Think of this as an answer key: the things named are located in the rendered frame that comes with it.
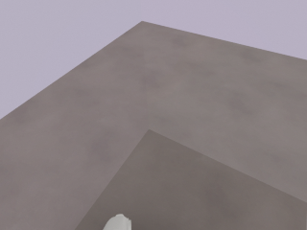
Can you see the robot left thigh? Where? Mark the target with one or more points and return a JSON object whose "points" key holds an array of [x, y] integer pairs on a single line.
{"points": [[118, 223]]}

